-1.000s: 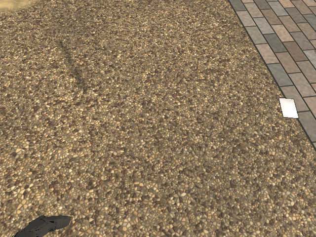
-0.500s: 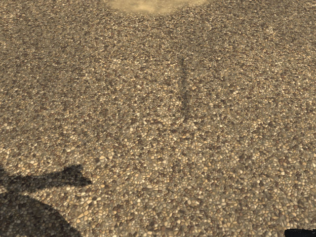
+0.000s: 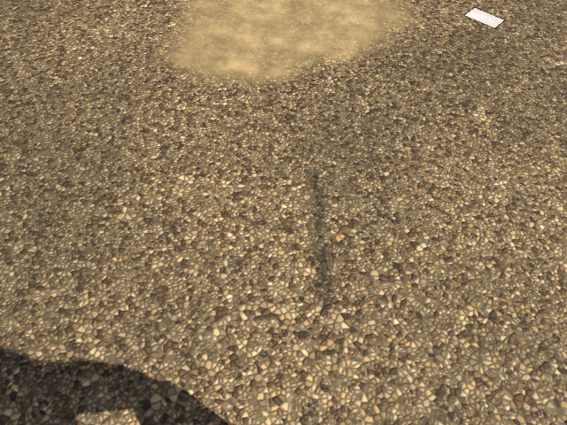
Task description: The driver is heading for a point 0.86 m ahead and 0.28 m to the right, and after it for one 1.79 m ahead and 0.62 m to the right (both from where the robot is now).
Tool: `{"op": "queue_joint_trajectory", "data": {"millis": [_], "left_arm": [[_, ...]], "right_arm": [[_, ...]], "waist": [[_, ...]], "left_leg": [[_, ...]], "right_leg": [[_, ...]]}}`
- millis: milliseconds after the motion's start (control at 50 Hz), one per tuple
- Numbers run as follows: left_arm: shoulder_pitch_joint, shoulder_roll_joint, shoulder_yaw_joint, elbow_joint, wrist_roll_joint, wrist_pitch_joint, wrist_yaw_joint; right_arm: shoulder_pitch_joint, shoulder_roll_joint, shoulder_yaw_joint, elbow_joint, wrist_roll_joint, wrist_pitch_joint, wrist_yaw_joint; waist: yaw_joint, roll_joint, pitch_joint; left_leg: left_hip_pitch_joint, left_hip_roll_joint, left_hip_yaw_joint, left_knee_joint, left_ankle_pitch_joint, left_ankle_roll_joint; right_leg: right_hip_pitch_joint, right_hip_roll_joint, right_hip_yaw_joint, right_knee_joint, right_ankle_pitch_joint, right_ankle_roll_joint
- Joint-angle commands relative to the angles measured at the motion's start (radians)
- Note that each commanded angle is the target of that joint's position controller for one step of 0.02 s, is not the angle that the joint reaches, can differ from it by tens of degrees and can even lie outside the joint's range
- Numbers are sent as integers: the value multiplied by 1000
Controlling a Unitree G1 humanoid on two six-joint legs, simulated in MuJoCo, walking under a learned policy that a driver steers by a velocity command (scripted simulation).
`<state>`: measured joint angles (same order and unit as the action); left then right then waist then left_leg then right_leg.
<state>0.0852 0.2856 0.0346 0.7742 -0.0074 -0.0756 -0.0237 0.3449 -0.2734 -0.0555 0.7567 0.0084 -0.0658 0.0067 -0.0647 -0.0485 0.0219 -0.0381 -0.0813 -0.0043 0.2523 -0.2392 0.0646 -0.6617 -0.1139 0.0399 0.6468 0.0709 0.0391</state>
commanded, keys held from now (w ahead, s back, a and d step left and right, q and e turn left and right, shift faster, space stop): w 0.58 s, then w+e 0.04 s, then e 0.38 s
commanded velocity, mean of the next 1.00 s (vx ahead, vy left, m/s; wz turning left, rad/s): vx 0.40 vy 0.00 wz -0.11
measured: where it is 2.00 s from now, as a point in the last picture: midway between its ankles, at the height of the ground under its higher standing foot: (289, 391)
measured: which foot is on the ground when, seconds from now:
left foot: down 0.00-0.14, up 0.16-0.66, down 0.68-1.00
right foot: up 0.00-0.12, down 0.14-0.68, up 0.70-1.00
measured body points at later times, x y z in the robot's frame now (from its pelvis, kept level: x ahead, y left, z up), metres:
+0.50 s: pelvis +0.28 -0.06 +0.00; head +0.31 -0.06 +0.45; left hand +0.30 +0.22 -0.12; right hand +0.46 -0.31 -0.10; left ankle +0.46 +0.12 -0.69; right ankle +0.23 -0.15 -0.74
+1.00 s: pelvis +0.50 +0.00 +0.00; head +0.54 -0.01 +0.45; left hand +0.67 +0.25 -0.12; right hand +0.56 -0.30 -0.12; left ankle +0.53 +0.09 -0.74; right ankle +0.56 -0.16 -0.69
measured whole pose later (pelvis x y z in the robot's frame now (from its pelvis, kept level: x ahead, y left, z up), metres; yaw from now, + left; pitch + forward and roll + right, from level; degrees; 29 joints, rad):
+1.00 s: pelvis +0.50 +0.00 +0.00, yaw -10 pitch +1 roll +1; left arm 0.16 0.30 0.08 0.77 -0.01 0.04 0.01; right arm 0.16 -0.27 -0.06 0.82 -0.02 -0.04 -0.02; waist -0.01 -0.03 0.07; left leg -0.20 0.02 0.20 0.34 -0.16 0.04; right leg -0.59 -0.08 0.00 0.86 -0.22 0.05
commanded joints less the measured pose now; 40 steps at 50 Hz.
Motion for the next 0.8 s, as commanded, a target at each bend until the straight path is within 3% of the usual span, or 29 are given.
{"op": "queue_joint_trajectory", "data": {"millis": [20, 80, 100, 120, 140, 160, 180, 200, 220, 240, 260, 300, 340, 400, 480, 560, 620, 640, 660, 680, 700, 720, 740, 760, 780, 800], "left_arm": [[-124, 71, 12, -91, -6, -20, -15], [-105, 95, 19, -97, -4, -26, -27], [-63, 108, 26, -87, -2, -29, -27], [35, 133, 42, -58, 0, -30, -23], [189, 183, 64, -17, 6, -30, -15], [313, 283, 87, -3, 22, -27, -9], [372, 252, 81, 21, 4, -22, -17], [329, 182, 58, 17, -10, -22, -15], [247, 157, 49, 2, -6, -18, -11], [186, 135, 41, -8, 4, -15, -10], [149, 111, 33, -14, 16, -18, -10], [127, 95, 28, -11, 18, -26, -10], [136, 116, 33, 4, 11, -34, -5], [170, 140, 41, 27, 8, -29, 8], [232, 159, 44, 57, -5, -18, 18], [295, 170, 49, 97, -12, 4, 22], [293, 184, 57, 110, -18, 21, 29], [266, 190, 59, 107, -16, 27, 32], [254, 172, 51, 100, -11, 31, 34], [253, 114, 28, 67, 14, 27, 35], [417, 0, -5, 72, 12, 12, 29], [389, 122, 23, 100, -9, 4, 29], [296, 164, 41, 68, -32, 5, 30], [248, 148, 42, 60, -28, 12, 36], [231, 137, 47, 59, -18, 26, 42], [248, 120, 51, 60, -20, 48, 44]], "right_arm": [[32, -176, -48, -20, 8, -6, -6], [37, -187, -54, 5, 11, 7, -14], [26, -193, -56, 7, 11, 13, -16], [9, -190, -53, 7, 9, 19, -18], [17, -158, -39, 1, 0, 23, -21], [125, -74, -10, -26, -10, 10, -18], [153, -46, 2, -13, -4, -8, -14], [49, -145, -22, -28, 20, -19, -7], [-36, -161, -25, -54, 29, -25, -6], [-81, -155, -24, -62, 16, -26, -10], [-77, -145, -28, -59, 6, -20, -11], [-28, -109, -25, -40, 5, -4, -12], [-44, -91, -21, -44, -1, 6, -16], [-138, -76, -14, -67, -7, 2, -15], [-274, -45, 0, -94, 0, -13, 2], [-368, -55, 1, -128, 9, -23, 23], [-344, -87, -9, -132, 5, -32, 33], [-268, -110, -22, -113, -3, -36, 30], [-126, -156, -45, -71, -16, -40, 22], [29, -230, -62, -46, -42, -42, 12], [42, -283, -70, -39, -48, -29, 9], [49, -190, -49, -54, -32, -20, 9], [-25, -150, -34, -64, -26, -16, 3], [-82, -127, -27, -62, -23, -15, -1], [-129, -105, -22, -58, -20, -14, -3], [-168, -91, -19, -54, -24, -14, -4]], "waist": [[-15, 109, 46], [12, 128, 35], [38, 140, 11], [95, 136, -49], [158, 109, -167], [147, -81, -343], [157, -235, -421], [177, -134, -289], [160, -73, -165], [136, -21, -86], [101, -32, -48], [63, -57, -50], [55, -42, -29], [77, -12, -4], [130, -7, 22], [155, -9, 51], [113, -24, 33], [62, -32, -5], [-8, -17, -107], [-56, 79, -277], [16, 357, -423], [-32, 250, -462], [-23, 212, -312], [3, 151, -234], [30, 132, -169], [65, 150, -136]], "left_leg": [[-32, 286, -127, -66, 219, 149], [65, 328, -149, 3, 320, 121], [80, 323, -142, 53, 433, 108], [72, 286, -110, 172, 592, 86], [-16, 229, -65, 378, 585, 53], [-370, 108, -11, 762, 259, -20], [-595, -1, -97, 960, -348, -46], [-711, 63, -142, 1047, -321, -33], [-741, 117, -100, 1026, -223, -21], [-714, 156, -77, 974, -144, -22], [-658, 189, -81, 917, -85, -25], [-575, 209, -76, 868, -38, -38], [-594, 217, -63, 807, 11, -60], [-643, 222, -54, 634, 165, -83], [-585, 182, -10, 393, 335, -84], [-606, 160, -14, 288, 307, -61], [-533, 137, -16, 241, 196, -25], [-416, 105, 5, 208, 187, -7], [-197, 99, 18, 185, 277, 21], [126, 274, -139, 265, 548, 78], [445, 536, -515, 238, 695, 252], [399, 515, -540, 207, 695, 249], [291, 483, -367, 203, 756, 214], [175, 434, -265, 181, 772, 184], [59, 405, -200, 143, 742, 165], [-48, 379, -138, 94, 701, 154]], "right_leg": [[40, 31, -14, -87, 26, -23], [66, 47, -16, -135, -88, -67], [130, 67, -37, -146, -127, -84], [271, 101, -71, -169, -130, -110], [515, 68, -43, -139, -93, -148], [922, -180, 324, -120, -155, -289], [1054, -268, 683, -302, -383, -361], [974, -244, 620, -345, -537, -311], [830, -215, 495, -367, -516, -275], [691, -179, 400, -394, -427, -265], [589, -147, 332, -423, -340, -258], [506, -111, 249, -471, -240, -263], [478, -107, 184, -503, -143, -280], [506, -89, 107, -523, -48, -270], [529, -60, 29, -526, -43, -238], [653, -116, 47, -480, -29, -233], [718, -147, 80, -391, 104, -210], [712, -120, 70, -293, 281, -189], [663, -56, 38, -117, 365, -152], [466, 18, 5, 166, 108, -103], [105, 184, -16, 510, -661, -30], [70, 154, 117, 631, -728, -20], [-1, 115, 97, 657, -689, -16], [-4, 71, 67, 619, -629, -6], [22, 46, 55, 571, -575, 3], [93, 27, 44, 539, -539, 10]]}}
Velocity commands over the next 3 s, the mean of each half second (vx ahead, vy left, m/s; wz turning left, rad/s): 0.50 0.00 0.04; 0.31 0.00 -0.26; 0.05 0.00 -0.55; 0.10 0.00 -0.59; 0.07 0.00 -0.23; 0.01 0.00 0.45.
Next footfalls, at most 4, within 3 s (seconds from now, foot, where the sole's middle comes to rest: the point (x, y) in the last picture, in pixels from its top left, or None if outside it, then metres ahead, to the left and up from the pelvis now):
0.14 right None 0.27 -0.15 -0.78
0.68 left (234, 391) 0.57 0.09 -0.78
1.16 right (339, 379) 0.58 -0.16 -0.78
1.60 left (248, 352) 0.66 0.06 -0.78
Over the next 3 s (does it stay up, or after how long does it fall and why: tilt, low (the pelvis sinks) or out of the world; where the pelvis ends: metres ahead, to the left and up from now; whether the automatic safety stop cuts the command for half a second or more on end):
stays up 0.56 -0.18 0.00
